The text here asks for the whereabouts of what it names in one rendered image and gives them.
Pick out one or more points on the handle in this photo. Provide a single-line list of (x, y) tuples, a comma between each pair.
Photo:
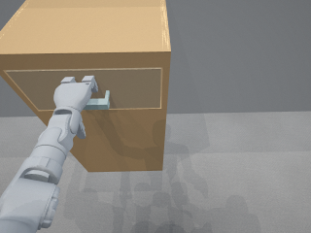
[(98, 103)]

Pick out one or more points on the robot left forearm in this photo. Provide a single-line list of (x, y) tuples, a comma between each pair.
[(47, 158)]

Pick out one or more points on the drawer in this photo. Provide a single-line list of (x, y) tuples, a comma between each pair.
[(130, 88)]

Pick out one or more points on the cabinet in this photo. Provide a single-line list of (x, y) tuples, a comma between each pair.
[(97, 34)]

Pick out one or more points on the robot left upper arm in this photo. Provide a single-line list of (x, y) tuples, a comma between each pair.
[(29, 206)]

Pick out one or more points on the left robot hand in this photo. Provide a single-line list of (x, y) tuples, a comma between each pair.
[(76, 96)]

